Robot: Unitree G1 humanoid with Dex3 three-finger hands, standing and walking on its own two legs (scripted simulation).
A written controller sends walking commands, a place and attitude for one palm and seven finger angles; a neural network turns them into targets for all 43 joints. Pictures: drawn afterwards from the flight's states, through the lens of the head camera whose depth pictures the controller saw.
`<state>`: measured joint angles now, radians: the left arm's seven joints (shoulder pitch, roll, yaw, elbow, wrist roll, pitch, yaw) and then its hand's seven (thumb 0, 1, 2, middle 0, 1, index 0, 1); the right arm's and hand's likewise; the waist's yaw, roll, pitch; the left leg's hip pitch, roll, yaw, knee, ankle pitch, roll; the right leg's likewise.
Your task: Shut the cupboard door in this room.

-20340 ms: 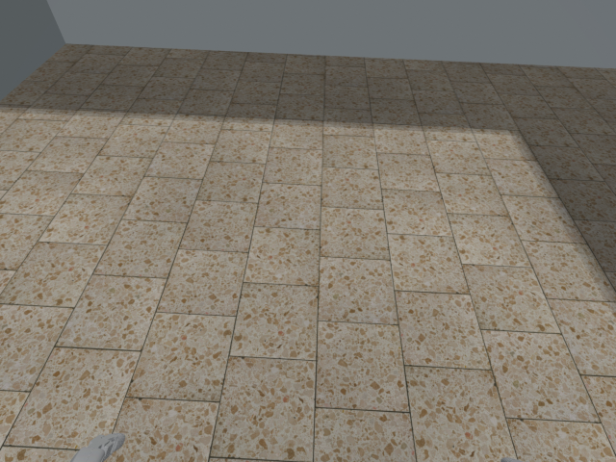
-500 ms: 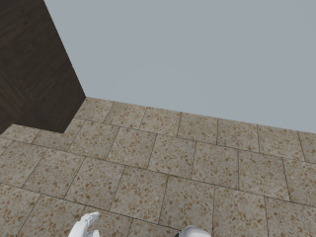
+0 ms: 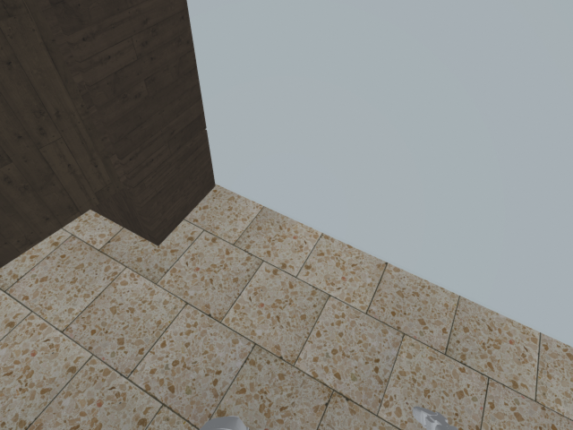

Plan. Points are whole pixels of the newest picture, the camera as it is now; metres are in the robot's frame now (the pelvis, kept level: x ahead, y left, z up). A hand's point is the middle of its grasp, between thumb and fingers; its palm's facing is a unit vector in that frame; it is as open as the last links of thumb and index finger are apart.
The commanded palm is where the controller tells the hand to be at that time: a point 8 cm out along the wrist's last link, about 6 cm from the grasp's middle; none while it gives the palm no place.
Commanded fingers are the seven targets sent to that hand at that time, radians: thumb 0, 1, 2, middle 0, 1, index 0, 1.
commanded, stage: walk to a spot facing it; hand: left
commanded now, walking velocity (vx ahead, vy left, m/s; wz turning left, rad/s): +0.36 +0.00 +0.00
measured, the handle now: out of the picture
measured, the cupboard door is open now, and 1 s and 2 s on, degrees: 81 81 81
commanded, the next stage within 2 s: turn to face it in 0.24 s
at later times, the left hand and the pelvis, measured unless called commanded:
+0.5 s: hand (236, 316) +0.32 +0.13 -0.15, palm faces -0.06 -0.97 -0.25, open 7.3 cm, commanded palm none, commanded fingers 0.00 0.90 0.90 -0.20 -0.30 -0.20 -0.30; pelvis +0.18 -0.05 +0.00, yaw -2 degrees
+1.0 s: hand (195, 376) +0.21 +0.18 -0.18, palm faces +0.31 -0.92 -0.21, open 7.3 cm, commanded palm none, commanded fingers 0.00 0.90 0.90 -0.20 -0.30 -0.20 -0.30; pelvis +0.21 -0.04 +0.00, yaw +15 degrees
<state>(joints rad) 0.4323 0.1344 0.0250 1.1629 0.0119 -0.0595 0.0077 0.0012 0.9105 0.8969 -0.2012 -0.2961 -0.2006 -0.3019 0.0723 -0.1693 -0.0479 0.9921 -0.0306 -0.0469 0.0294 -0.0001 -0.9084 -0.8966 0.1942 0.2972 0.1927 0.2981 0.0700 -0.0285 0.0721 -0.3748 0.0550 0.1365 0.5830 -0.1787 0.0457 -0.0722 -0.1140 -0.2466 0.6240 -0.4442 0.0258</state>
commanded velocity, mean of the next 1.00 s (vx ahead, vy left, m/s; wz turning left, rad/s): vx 0.09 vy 0.00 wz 0.36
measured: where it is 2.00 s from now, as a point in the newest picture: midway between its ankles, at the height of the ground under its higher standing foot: outside the picture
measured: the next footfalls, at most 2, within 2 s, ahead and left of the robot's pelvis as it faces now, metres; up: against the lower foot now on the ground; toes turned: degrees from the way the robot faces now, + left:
right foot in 0.46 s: +0.31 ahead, -0.16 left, +0.00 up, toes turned -12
left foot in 0.92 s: +0.24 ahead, +0.08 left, +0.00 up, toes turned +22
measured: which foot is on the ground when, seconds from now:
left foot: down 0.00-0.46, up 0.48-0.90, down 0.92-1.00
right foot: up 0.00-0.44, down 0.46-0.92, up 0.94-1.00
